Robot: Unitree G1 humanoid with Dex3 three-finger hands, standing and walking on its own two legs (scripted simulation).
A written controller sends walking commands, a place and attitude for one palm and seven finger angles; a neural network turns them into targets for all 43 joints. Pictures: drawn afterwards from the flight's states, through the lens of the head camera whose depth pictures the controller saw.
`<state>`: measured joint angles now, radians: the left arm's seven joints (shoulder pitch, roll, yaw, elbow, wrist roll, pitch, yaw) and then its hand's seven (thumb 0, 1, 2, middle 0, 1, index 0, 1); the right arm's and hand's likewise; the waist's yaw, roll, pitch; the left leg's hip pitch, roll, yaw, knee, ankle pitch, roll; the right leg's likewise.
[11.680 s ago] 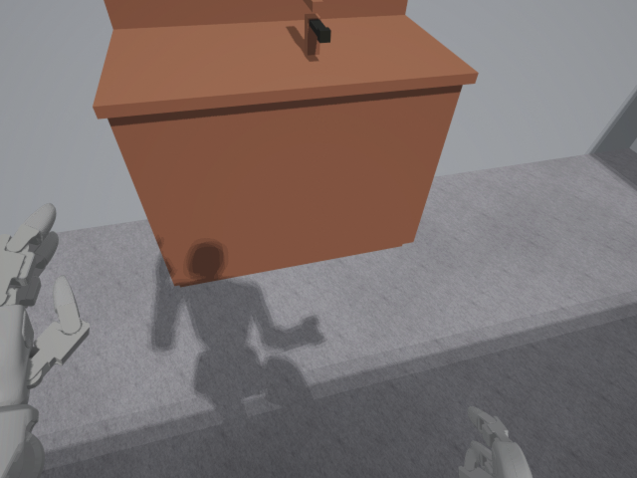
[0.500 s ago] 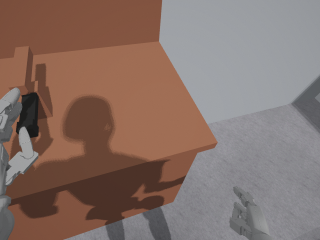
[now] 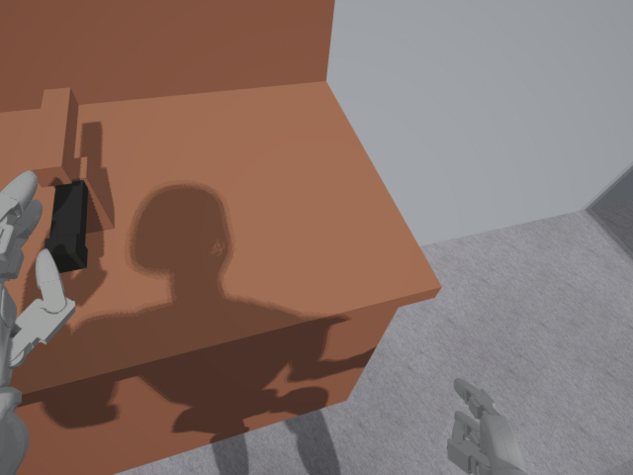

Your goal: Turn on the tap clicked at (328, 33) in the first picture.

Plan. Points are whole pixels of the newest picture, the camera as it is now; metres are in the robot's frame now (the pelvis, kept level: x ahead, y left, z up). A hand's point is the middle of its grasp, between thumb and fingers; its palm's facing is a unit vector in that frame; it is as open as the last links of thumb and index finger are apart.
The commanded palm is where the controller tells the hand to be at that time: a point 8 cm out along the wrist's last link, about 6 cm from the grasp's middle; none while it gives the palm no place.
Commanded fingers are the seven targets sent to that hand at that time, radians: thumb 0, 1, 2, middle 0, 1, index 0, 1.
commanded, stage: shuffle to correct the standing spot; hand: left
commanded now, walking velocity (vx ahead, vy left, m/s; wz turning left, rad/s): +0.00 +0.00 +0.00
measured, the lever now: (66, 253) +0.29 +0.29 +0.13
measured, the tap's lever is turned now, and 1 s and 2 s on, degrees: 0 0 0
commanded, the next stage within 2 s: come to a stop and stand still in 0.36 s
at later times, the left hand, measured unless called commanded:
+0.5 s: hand (103, 354) +0.18 +0.20 +0.16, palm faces +0.33 -0.84 -0.42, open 7.4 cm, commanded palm +0.12 +0.24 +0.18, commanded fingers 0.00 0.90 0.90 -0.20 -0.30 -0.20 -0.30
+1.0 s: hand (79, 365) +0.17 +0.22 +0.16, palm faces +0.39 -0.83 -0.39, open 7.4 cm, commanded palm +0.11 +0.25 +0.18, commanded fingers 0.00 0.90 0.90 -0.20 -0.30 -0.20 -0.30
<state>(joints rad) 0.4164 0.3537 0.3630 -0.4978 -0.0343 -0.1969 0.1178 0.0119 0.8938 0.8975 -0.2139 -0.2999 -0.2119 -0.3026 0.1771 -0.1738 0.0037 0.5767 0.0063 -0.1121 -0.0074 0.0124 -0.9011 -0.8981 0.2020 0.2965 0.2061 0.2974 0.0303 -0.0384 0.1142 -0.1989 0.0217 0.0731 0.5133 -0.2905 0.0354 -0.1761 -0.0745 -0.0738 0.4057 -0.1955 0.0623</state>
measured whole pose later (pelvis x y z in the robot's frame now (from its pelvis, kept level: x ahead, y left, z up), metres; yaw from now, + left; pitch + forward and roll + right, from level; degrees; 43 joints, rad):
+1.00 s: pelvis -0.04 -0.03 +0.00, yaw +1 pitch -1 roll -2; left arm 0.46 0.36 0.36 -0.49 -0.03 -0.20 0.12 0.01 0.89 0.90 -0.21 -0.30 -0.21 -0.30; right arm 0.21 -0.18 0.00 0.60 0.01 -0.12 -0.01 0.01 -0.90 -0.90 0.20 0.30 0.21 0.30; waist 0.01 -0.01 0.09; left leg -0.22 0.00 0.00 0.53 -0.29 0.02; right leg -0.19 0.00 -0.04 0.44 -0.23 0.01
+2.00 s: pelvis -0.06 -0.01 +0.00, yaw +0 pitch -3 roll -1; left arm 0.39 0.37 0.37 -0.40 -0.03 -0.23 0.09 0.01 0.89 0.90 -0.22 -0.30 -0.22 -0.30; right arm 0.22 -0.20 0.01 0.57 0.00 -0.13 -0.02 0.01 -0.90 -0.90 0.20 0.30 0.20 0.30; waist 0.04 -0.04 0.07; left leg -0.21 -0.02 0.03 0.50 -0.25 0.05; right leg -0.20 -0.02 -0.01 0.43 -0.19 0.03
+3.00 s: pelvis -0.04 -0.01 +0.00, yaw +0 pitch -1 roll -2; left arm 0.42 0.35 0.36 -0.46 -0.04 -0.21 0.10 0.01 0.89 0.90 -0.22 -0.30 -0.21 -0.30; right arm 0.17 -0.19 0.00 0.55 0.01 -0.12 -0.02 0.01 -0.90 -0.90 0.20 0.30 0.20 0.30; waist 0.04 -0.03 0.07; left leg -0.19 -0.01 0.04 0.48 -0.27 0.05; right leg -0.17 -0.02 -0.01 0.39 -0.20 0.04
